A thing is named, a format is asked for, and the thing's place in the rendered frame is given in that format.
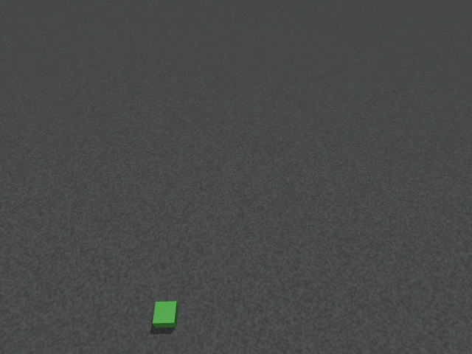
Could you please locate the small box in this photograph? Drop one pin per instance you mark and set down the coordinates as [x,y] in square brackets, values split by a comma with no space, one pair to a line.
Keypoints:
[165,314]

